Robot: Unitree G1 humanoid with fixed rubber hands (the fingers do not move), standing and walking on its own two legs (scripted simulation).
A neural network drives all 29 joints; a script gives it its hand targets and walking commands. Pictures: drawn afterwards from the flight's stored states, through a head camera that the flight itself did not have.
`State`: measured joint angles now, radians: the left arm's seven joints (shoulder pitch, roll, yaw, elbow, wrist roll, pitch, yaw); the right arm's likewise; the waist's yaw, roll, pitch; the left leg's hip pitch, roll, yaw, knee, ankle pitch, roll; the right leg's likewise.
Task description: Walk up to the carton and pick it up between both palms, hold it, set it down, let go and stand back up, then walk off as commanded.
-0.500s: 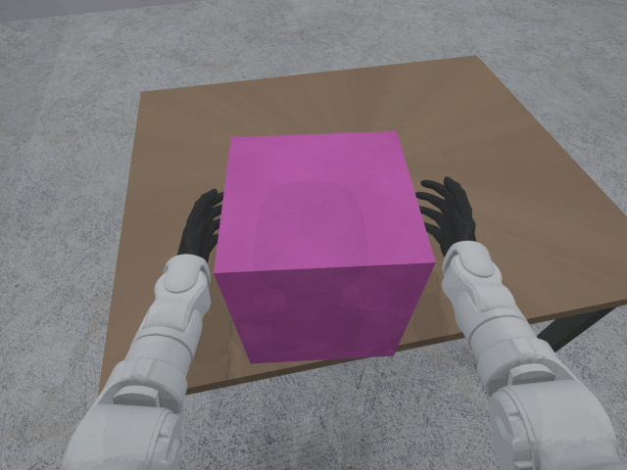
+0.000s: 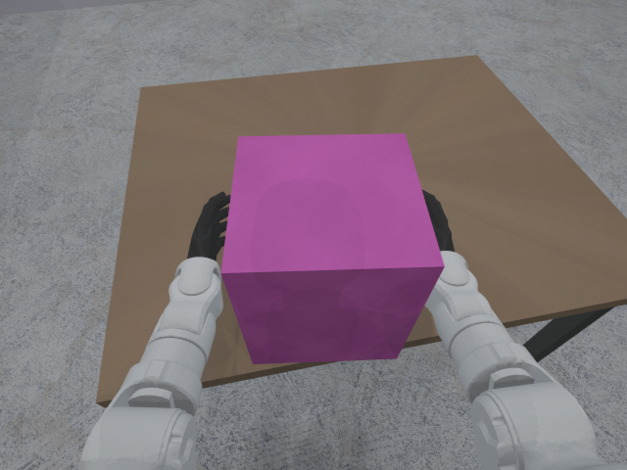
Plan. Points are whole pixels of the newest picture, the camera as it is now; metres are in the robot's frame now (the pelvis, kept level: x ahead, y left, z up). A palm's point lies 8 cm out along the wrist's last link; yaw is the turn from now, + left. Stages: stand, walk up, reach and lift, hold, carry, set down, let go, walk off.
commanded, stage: reach and lift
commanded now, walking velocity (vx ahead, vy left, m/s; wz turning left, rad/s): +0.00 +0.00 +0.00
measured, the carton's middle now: (323, 256) +0.39 +0.01 +0.04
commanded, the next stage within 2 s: none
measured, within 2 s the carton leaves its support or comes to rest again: leaves its support in 1.00 s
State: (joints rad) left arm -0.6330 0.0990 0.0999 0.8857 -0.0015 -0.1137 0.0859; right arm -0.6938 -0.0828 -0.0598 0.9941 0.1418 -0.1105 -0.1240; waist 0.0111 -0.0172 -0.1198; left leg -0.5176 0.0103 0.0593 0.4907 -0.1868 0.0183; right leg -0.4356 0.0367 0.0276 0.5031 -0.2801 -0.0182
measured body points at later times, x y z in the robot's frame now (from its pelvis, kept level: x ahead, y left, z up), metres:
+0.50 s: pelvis +0.00 +0.00 +0.00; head +0.03 +0.01 +0.45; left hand +0.39 +0.17 +0.05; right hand +0.40 -0.13 +0.05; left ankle +0.02 +0.11 -0.73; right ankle -0.03 -0.11 -0.73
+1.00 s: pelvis -0.01 +0.00 +0.00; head +0.01 +0.01 +0.45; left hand +0.39 +0.17 +0.05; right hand +0.39 -0.13 +0.05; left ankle +0.02 +0.11 -0.73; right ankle -0.03 -0.11 -0.73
